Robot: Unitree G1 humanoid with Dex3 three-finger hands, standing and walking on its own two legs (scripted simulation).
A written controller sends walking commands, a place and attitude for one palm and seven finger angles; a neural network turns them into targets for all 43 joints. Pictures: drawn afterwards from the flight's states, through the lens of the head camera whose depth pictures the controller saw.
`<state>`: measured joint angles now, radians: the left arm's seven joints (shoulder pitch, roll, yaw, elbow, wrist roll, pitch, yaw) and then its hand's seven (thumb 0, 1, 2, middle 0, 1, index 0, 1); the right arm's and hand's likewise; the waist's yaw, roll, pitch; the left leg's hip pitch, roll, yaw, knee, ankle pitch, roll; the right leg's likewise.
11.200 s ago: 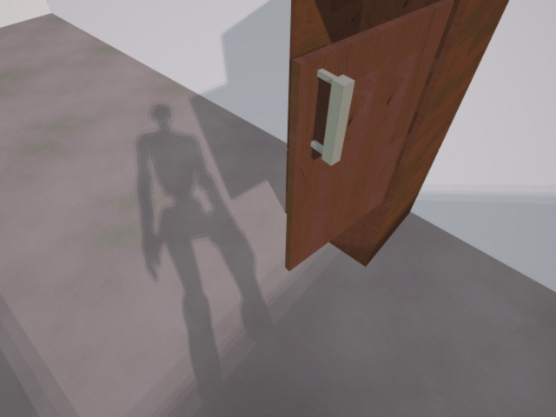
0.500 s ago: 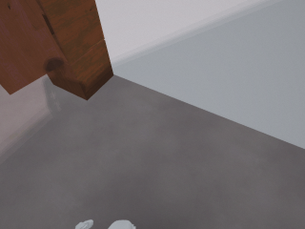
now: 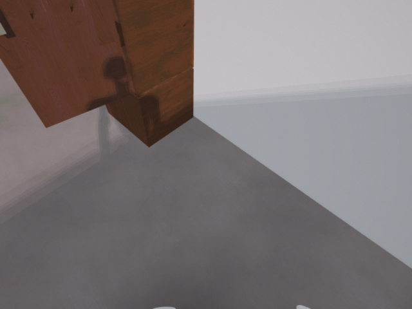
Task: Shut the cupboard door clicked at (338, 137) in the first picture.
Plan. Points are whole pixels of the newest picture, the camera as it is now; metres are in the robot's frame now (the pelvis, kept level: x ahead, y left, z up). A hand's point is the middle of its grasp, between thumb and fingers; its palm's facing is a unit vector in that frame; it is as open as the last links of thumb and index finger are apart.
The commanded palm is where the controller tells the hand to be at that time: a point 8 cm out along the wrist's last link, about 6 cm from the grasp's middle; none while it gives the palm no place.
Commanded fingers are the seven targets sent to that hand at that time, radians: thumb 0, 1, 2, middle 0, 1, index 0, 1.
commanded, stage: walk to a spot facing it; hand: left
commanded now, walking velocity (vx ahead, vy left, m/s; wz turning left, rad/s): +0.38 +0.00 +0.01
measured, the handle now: out of the picture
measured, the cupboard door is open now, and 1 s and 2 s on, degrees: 81 81 81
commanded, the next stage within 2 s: turn to face it in 0.54 s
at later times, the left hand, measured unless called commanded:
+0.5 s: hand (171, 222) +0.33 +0.12 -0.15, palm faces +0.00 -0.98 -0.20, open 7.4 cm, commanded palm none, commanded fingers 0.00 0.90 0.90 -0.20 -0.30 -0.20 -0.30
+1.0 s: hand (143, 212) +0.37 +0.20 -0.18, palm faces +0.32 -0.93 -0.19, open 7.4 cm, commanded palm none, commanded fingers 0.00 0.90 0.90 -0.20 -0.30 -0.20 -0.30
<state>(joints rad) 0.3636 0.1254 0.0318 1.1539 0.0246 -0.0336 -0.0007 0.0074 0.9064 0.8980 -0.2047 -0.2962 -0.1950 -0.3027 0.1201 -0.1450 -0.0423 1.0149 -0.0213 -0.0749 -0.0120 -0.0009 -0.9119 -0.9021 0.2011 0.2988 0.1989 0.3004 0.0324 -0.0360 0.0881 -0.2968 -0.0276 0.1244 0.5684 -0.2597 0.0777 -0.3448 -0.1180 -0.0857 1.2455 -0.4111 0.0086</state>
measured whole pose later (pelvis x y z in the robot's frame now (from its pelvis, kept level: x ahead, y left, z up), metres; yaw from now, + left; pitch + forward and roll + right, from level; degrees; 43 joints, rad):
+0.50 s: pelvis +0.22 -0.06 +0.00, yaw +1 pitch -1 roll +1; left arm 0.13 0.15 0.04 0.99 0.02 -0.09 0.00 0.00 0.91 0.90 -0.20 -0.30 -0.19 -0.30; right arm 0.37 -0.15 -0.04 1.16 -0.01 -0.02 0.00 0.01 -0.91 -0.90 0.20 0.30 0.20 0.30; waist -0.05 0.03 0.10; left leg -0.34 0.03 0.02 1.18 -0.39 0.03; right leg -0.29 -0.06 -0.17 0.58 -0.26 -0.04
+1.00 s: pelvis +0.38 +0.01 +0.00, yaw +16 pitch +1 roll -2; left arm 0.20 0.21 0.07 1.01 0.03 0.02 0.01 0.01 0.91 0.90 -0.20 -0.30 -0.19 -0.30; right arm 0.09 -0.22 -0.05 0.95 -0.02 0.00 -0.01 0.00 -0.91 -0.90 0.20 0.30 0.20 0.30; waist 0.02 -0.03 0.10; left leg -0.39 -0.05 0.08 0.58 -0.21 0.11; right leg -0.46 -0.11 -0.05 1.21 -0.45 0.08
